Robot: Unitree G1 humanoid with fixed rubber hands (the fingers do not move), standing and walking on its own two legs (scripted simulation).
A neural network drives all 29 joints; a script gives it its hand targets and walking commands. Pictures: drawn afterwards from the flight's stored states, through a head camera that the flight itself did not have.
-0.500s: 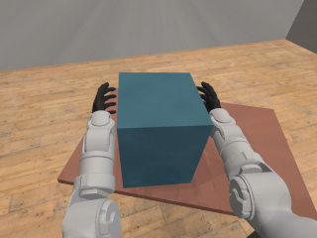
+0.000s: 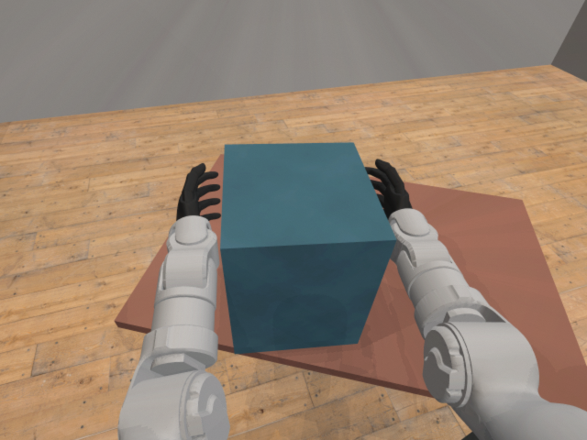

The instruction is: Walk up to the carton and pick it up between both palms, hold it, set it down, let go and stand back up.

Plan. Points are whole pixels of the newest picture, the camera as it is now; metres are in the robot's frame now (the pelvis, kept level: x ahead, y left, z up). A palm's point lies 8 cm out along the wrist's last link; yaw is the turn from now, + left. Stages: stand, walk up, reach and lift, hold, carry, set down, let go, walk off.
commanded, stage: set down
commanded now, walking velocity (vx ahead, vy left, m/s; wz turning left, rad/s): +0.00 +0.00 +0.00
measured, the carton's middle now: (294, 248) +0.40 +0.04 +0.06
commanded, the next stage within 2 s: none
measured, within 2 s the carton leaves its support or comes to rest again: rests again in 0.40 s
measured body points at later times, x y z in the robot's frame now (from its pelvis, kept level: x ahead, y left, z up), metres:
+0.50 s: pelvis +0.01 +0.00 +0.00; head +0.01 +0.01 +0.45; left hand +0.38 +0.18 +0.10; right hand +0.44 -0.11 +0.10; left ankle +0.01 +0.16 -0.75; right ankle +0.00 -0.09 -0.75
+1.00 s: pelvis +0.00 +0.00 +0.00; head +0.01 +0.02 +0.45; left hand +0.38 +0.19 +0.10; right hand +0.44 -0.10 +0.10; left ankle +0.01 +0.16 -0.75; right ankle +0.00 -0.09 -0.75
